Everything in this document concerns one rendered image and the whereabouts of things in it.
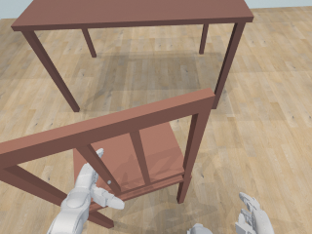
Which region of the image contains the robot right shin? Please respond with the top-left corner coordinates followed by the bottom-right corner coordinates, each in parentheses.
top-left (193, 223), bottom-right (204, 227)

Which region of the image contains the robot left forearm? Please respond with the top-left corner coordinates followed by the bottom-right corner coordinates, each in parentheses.
top-left (46, 187), bottom-right (92, 234)

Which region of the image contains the table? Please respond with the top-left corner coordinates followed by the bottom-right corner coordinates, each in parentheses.
top-left (11, 0), bottom-right (254, 112)

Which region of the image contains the robot left hand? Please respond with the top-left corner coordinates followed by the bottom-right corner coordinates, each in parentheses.
top-left (74, 148), bottom-right (125, 210)

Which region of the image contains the chair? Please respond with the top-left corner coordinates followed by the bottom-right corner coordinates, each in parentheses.
top-left (0, 88), bottom-right (215, 229)

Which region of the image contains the robot right hand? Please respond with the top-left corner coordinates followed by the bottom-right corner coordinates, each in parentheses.
top-left (235, 192), bottom-right (275, 234)

